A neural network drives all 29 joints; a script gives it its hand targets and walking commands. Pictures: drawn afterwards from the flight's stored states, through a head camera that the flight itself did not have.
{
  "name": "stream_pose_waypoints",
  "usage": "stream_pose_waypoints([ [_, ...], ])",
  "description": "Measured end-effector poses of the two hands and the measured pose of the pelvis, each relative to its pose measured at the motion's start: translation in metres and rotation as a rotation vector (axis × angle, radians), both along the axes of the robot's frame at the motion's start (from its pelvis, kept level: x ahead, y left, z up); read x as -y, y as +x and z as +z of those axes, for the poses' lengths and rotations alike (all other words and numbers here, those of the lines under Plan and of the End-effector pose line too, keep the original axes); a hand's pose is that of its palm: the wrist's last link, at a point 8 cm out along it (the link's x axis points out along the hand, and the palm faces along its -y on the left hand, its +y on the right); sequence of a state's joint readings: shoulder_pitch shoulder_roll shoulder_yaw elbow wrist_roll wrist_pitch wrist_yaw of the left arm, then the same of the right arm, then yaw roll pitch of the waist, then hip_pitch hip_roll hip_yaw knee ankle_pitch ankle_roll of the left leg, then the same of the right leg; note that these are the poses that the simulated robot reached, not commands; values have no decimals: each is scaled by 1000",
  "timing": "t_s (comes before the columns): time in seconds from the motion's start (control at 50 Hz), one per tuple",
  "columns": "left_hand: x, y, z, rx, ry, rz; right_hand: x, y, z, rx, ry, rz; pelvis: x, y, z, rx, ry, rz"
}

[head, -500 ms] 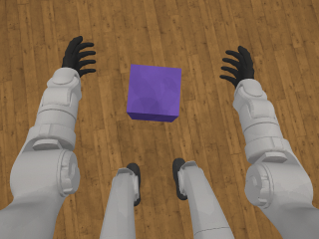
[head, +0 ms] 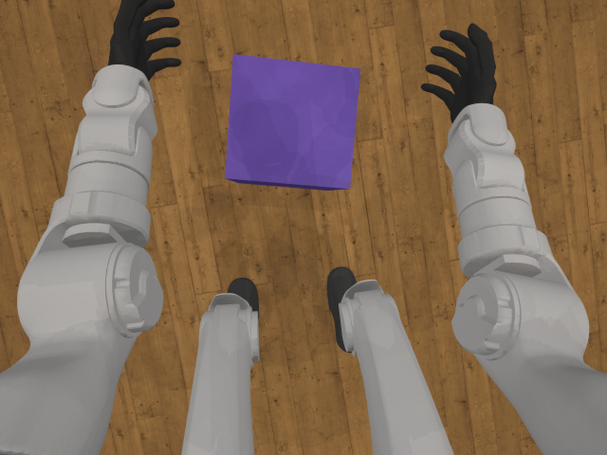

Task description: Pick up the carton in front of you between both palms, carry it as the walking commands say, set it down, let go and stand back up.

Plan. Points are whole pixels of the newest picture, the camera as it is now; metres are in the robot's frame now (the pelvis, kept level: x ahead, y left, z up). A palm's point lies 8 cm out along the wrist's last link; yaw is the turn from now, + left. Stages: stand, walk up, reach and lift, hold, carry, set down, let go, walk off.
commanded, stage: reach and lift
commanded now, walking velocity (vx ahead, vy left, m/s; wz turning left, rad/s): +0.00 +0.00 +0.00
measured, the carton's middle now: (289, 135) +0.50 -0.01 -0.47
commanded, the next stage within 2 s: none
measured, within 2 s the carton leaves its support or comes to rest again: leaves its support in 1.44 s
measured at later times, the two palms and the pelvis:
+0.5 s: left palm (183, 118) +0.52 +0.17 -0.37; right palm (399, 136) +0.48 -0.20 -0.37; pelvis -0.06 +0.00 -0.20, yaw -1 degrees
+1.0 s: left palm (195, 122) +0.52 +0.16 -0.40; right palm (386, 137) +0.48 -0.19 -0.40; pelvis -0.05 +0.00 -0.23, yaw -1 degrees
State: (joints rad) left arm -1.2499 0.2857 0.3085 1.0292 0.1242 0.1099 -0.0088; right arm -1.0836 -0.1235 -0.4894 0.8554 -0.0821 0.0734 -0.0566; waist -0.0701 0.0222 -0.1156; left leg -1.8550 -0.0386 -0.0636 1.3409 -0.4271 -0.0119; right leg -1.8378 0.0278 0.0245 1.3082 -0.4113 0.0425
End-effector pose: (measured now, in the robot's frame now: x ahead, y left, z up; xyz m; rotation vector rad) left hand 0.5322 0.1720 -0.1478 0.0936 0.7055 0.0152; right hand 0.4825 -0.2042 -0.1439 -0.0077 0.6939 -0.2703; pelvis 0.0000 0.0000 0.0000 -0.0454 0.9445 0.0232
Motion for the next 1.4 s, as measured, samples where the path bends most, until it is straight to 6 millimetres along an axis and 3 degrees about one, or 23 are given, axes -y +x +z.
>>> stream_pose_waypoints([
  [0.16,-1,-11,-95,11,22,12,3,-6,-92,0,-3,3,2,-23,-82,20,0,-10],
  [0.32,-3,-9,-160,22,21,20,1,-6,-161,-3,3,6,3,-49,-156,137,-1,-13],
  [0.46,1,-9,-205,-10,15,19,-5,-4,-208,-34,14,19,3,-61,-193,218,-2,-14],
  [0.6,4,-12,-248,-36,11,14,-9,-5,-249,-66,14,36,3,-59,-213,286,0,-15],
  [0.7,4,-9,-258,-20,11,12,-11,1,-258,-55,13,42,3,-52,-221,301,0,-18],
  [1.0,16,-11,-249,-8,-3,-9,-19,-2,-251,-38,26,48,2,-54,-226,302,-2,-19],
  [1.12,34,-12,-249,-10,-16,-32,-40,2,-251,-33,47,74,2,-58,-223,317,-2,-20],
  [1.4,34,-12,-247,-45,-22,-37,-35,8,-246,-59,65,73,0,-50,-231,321,2,-15],
])
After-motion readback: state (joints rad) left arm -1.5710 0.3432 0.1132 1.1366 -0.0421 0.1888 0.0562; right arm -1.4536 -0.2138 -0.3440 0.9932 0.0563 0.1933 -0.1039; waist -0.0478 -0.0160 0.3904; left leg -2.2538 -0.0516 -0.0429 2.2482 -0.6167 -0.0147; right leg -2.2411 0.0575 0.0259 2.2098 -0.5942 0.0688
